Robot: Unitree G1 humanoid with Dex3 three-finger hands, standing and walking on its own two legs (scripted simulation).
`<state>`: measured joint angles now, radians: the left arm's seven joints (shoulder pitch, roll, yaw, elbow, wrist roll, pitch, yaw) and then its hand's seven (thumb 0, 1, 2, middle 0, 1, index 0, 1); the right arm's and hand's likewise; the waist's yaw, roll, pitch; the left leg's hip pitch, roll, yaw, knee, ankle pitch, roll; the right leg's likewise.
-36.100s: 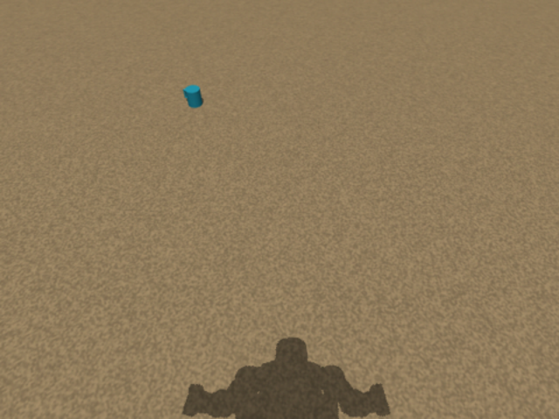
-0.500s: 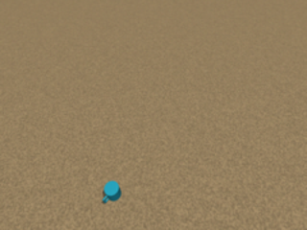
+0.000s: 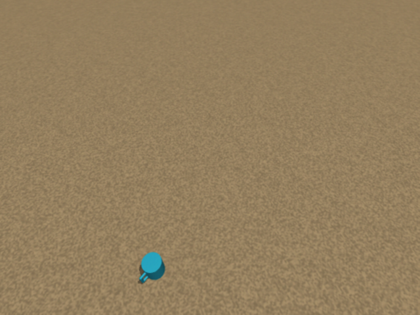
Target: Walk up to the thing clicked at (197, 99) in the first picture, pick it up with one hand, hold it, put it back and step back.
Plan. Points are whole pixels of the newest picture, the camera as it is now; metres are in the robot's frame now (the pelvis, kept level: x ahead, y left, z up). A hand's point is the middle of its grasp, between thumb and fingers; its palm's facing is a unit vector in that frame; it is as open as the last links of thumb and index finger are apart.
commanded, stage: stand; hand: left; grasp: from above
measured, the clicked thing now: (150, 269) +0.41 +0.29 -0.73
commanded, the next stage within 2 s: step back in 0.74 s
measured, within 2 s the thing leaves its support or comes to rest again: neither
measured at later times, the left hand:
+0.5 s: hand out of the picture +0.07 +0.25 -0.16, palm faces +0.01 -0.94 -0.34, open 7.4 cm
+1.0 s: hand out of the picture +0.08 +0.29 -0.17, palm faces -0.03 -0.92 -0.39, open 7.4 cm
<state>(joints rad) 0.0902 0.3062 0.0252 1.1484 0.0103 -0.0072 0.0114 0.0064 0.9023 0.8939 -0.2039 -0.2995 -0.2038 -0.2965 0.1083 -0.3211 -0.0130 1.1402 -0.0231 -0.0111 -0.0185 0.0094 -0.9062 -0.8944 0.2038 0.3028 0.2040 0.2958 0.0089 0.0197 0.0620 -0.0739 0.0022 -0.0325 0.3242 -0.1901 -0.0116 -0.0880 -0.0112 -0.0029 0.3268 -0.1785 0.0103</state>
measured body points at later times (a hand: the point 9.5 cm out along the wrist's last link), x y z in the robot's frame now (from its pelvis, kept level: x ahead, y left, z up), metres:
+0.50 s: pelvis +0.00 +0.00 +0.00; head +0.01 -0.01 +0.45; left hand +0.07 +0.29 -0.13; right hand +0.07 -0.30 -0.14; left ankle +0.00 +0.13 -0.75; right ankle +0.00 -0.12 -0.75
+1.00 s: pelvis -0.04 +0.02 -0.02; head +0.02 +0.03 +0.43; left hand +0.08 +0.34 -0.14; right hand +0.04 -0.31 -0.13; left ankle -0.06 +0.13 -0.73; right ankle +0.00 -0.12 -0.75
